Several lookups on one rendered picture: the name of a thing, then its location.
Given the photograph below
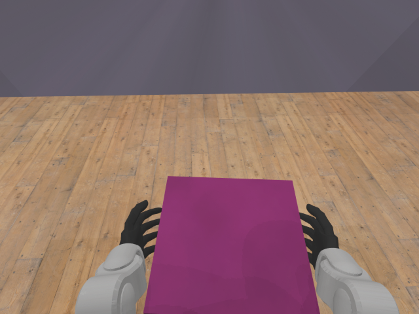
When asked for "left robot hand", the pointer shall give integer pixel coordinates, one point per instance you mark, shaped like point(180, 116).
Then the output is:
point(134, 229)

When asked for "carton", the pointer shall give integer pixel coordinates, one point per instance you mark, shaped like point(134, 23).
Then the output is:
point(230, 246)

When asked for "robot right forearm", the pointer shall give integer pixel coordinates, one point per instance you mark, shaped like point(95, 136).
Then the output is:
point(347, 288)

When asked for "robot left forearm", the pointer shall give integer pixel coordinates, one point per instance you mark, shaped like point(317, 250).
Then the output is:
point(118, 284)

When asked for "right robot hand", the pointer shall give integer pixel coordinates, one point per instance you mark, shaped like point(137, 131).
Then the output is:
point(323, 235)

